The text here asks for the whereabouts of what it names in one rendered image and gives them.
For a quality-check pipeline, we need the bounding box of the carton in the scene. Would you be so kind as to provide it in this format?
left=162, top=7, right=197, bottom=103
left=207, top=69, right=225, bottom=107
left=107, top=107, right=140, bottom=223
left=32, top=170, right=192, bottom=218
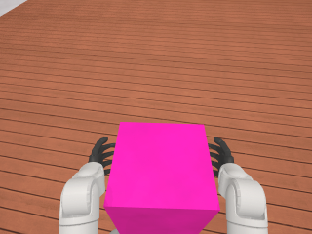
left=103, top=122, right=220, bottom=234

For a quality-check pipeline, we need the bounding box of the robot left hand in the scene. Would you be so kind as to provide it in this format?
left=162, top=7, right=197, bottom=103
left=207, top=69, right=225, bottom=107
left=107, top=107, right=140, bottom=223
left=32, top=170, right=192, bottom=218
left=88, top=136, right=116, bottom=175

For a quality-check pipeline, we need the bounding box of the left robot forearm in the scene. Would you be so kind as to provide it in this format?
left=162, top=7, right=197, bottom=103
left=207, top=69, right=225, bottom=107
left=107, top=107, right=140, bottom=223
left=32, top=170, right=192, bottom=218
left=58, top=162, right=105, bottom=234

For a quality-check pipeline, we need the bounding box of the robot right hand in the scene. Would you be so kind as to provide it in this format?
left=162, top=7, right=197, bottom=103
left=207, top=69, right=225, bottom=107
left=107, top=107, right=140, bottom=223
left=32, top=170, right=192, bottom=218
left=208, top=136, right=234, bottom=177

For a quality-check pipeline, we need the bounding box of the right robot forearm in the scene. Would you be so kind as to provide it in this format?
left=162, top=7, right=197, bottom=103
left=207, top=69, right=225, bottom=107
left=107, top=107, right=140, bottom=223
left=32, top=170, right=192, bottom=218
left=218, top=163, right=268, bottom=234

